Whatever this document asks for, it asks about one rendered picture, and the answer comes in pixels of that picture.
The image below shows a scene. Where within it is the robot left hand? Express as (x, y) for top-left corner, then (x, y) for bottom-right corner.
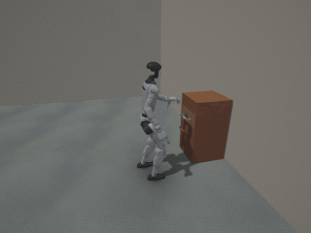
(167, 96), (181, 108)

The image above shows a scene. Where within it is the robot right forearm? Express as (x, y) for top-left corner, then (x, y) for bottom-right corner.
(146, 107), (162, 133)

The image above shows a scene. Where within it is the robot right upper arm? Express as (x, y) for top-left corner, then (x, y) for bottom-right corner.
(144, 84), (158, 112)

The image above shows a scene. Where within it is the robot right hand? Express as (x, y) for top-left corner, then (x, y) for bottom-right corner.
(157, 130), (170, 147)

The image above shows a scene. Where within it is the robot left forearm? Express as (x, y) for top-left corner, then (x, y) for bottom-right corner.
(157, 94), (170, 102)

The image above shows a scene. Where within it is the left robot shin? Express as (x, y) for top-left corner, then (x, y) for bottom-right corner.
(141, 144), (156, 165)

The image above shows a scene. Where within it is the drawer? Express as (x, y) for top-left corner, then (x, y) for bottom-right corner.
(182, 105), (195, 129)

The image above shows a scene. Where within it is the cabinet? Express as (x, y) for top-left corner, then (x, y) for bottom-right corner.
(179, 90), (233, 164)

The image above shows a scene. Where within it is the robot left foot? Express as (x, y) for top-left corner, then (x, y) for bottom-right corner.
(137, 161), (154, 169)

